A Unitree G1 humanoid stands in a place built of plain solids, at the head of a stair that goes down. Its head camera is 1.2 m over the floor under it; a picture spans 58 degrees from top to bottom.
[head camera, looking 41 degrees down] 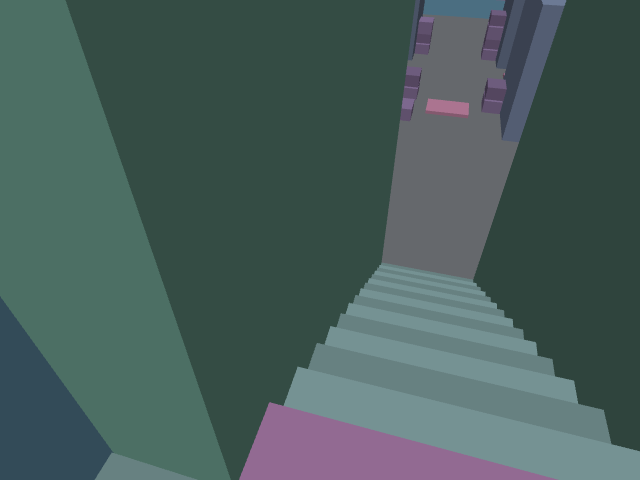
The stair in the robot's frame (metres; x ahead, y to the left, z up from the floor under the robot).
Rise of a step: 0.19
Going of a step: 0.25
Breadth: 1.17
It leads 16 degrees to the right of straight ahead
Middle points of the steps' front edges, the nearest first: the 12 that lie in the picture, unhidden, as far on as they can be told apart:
0.50 -0.40 0.00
0.74 -0.47 -0.19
0.98 -0.54 -0.38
1.23 -0.61 -0.58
1.47 -0.67 -0.77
1.71 -0.74 -0.96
1.95 -0.81 -1.16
2.20 -0.88 -1.35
2.44 -0.95 -1.54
2.68 -1.01 -1.73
2.92 -1.08 -1.93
3.17 -1.15 -2.12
